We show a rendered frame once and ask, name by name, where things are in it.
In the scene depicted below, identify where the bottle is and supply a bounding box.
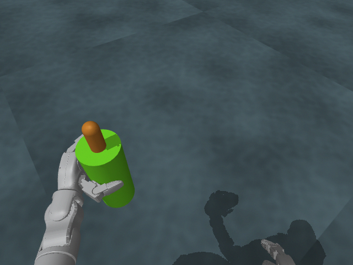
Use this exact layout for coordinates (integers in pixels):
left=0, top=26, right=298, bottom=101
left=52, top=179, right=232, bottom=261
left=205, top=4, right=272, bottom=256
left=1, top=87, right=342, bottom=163
left=75, top=121, right=135, bottom=208

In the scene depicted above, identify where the right robot hand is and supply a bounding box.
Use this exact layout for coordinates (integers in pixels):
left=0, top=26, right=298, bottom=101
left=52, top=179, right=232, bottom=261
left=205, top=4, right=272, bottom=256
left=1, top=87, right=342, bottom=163
left=261, top=239, right=295, bottom=265

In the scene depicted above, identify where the left robot hand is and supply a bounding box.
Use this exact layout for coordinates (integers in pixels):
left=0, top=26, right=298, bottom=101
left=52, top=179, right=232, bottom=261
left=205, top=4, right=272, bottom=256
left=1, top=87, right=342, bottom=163
left=58, top=134, right=124, bottom=203

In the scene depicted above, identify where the left robot arm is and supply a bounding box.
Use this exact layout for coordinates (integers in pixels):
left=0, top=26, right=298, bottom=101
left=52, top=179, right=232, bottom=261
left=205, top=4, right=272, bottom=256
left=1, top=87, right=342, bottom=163
left=34, top=189, right=84, bottom=265

